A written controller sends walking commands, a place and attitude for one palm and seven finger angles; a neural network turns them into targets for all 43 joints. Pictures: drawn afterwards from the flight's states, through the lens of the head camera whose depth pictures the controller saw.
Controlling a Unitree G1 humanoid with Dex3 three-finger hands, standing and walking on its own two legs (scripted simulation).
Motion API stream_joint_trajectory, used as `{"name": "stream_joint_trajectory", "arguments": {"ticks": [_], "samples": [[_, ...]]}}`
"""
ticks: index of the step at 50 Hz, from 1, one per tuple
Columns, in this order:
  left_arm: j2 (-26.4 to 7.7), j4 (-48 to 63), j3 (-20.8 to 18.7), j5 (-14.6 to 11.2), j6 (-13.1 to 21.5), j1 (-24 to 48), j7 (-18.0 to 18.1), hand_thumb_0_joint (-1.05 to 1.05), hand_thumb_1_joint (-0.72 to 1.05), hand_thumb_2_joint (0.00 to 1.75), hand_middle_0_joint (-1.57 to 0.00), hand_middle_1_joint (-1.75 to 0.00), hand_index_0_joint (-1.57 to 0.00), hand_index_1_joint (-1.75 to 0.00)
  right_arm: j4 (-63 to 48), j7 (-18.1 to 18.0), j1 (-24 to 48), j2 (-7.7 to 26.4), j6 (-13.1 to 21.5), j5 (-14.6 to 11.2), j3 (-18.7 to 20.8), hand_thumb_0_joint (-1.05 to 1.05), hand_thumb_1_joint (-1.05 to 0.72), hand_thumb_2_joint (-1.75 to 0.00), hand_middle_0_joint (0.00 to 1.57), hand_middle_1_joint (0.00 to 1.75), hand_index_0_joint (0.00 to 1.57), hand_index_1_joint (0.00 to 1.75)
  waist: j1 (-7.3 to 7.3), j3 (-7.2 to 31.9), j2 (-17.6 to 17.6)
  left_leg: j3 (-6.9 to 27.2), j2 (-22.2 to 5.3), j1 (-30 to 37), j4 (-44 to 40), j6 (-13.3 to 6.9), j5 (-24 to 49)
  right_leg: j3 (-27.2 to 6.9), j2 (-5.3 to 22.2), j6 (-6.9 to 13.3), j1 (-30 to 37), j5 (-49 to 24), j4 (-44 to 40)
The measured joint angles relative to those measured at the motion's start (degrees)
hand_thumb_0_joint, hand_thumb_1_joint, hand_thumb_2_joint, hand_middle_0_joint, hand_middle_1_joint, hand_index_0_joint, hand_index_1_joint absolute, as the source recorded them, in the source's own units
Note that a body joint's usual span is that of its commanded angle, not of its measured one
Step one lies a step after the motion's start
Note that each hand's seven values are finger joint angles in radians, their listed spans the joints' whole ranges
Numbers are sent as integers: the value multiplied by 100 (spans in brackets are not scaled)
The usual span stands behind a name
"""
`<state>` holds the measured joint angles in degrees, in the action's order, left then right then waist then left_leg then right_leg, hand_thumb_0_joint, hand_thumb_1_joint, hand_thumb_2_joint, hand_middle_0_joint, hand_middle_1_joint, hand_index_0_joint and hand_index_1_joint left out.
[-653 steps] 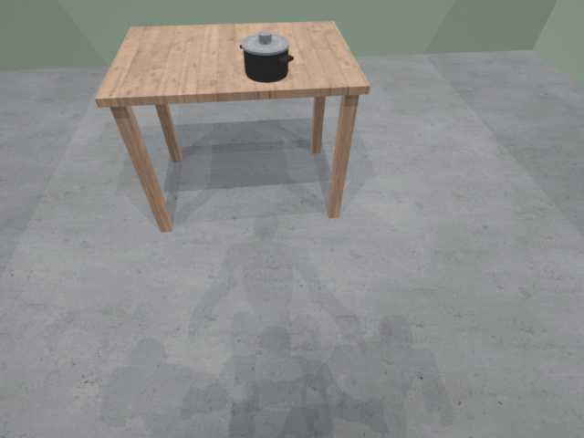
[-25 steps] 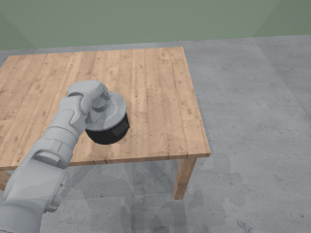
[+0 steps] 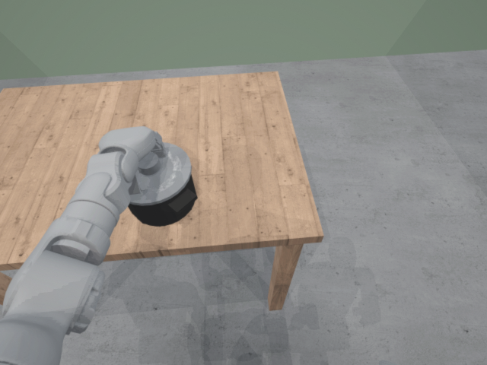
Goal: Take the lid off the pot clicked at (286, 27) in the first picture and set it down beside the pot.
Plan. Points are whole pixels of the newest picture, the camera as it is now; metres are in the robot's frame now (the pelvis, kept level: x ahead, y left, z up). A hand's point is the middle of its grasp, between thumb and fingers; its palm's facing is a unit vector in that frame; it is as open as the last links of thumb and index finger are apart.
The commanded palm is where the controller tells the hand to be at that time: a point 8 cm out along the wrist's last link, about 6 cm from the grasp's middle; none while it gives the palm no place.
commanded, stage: close the fingers and squeeze the knob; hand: left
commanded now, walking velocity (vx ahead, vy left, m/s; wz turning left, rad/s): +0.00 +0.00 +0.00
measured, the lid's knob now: (148, 163) +0.48 +0.18 +0.04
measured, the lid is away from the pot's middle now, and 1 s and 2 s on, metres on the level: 0.00 0.01 0.01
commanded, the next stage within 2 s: lift the lid straight up in 1.58 s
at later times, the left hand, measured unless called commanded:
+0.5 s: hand (139, 170) +0.45 +0.18 +0.06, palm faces -0.36 -0.07 -0.93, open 8.3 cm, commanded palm +0.45 +0.18 +0.12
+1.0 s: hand (141, 169) +0.45 +0.18 +0.06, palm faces -0.35 -0.08 -0.93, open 7.2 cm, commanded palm +0.44 +0.18 +0.12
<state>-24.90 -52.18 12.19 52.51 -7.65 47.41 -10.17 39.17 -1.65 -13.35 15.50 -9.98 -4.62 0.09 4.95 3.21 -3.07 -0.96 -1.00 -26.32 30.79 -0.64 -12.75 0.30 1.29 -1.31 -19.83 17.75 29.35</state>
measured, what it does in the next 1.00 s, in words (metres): stands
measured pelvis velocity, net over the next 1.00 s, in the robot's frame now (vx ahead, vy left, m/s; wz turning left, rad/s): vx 0.00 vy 0.00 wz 0.00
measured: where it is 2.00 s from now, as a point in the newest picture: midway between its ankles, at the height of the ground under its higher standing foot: outside the picture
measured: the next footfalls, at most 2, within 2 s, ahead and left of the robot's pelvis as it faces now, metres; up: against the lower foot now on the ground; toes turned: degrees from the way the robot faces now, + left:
none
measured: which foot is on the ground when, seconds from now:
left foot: down 0.00-1.00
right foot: down 0.00-1.00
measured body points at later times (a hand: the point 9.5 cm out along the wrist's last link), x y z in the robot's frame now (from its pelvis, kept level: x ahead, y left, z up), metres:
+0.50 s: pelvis +0.00 +0.00 +0.00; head +0.05 -0.01 +0.45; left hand +0.46 +0.18 +0.11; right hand +0.08 -0.26 -0.13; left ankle +0.02 +0.12 -0.73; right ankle -0.04 -0.14 -0.73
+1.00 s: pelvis +0.00 +0.00 +0.00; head +0.05 -0.01 +0.45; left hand +0.46 +0.18 +0.11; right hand +0.09 -0.26 -0.13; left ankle +0.02 +0.12 -0.73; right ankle -0.04 -0.14 -0.73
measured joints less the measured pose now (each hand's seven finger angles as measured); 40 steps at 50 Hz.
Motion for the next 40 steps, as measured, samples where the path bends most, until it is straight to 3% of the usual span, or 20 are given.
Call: {"name": "stream_joint_trajectory", "arguments": {"ticks": [6,14,20,25,40], "samples": [[9,-14,117,2,15,30,-13,0,-9,110,-59,-62,-60,-62,8,-11,-19,18,33,5,37,0,-91,-90,20,30,20,29,-18,-4,-11,6,5,-28,9,-7,7,6,4,-7,-19,-10,-2],[37,-86,97,5,28,66,18,0,0,104,-57,-82,-56,-82,37,-10,-10,-28,51,4,18,0,-91,-90,20,30,20,29,-19,24,1,-11,9,-48,14,-13,-2,-11,10,-13,-47,-3,8],[44,4,-45,2,105,-43,69,0,6,100,-59,-90,-58,-90,20,-4,-12,-49,56,22,-1,0,-91,-90,20,30,20,29,-14,50,-24,-34,8,-23,7,-19,-18,-34,12,-21,-29,-1,-7],[79,-139,99,20,-46,89,79,0,12,98,-61,-95,-59,-94,33,8,15,-60,50,3,-6,0,-91,-90,20,30,20,29,-23,27,-14,-20,9,-53,31,-20,-29,-21,11,-20,-47,10,7],[70,54,38,2,25,-46,20,0,25,82,-68,-101,-65,-99,-3,9,35,-37,33,21,17,0,-91,-90,20,30,20,29,-31,45,-22,-24,12,-13,13,-16,-41,-24,14,-16,-12,23,-6]]}}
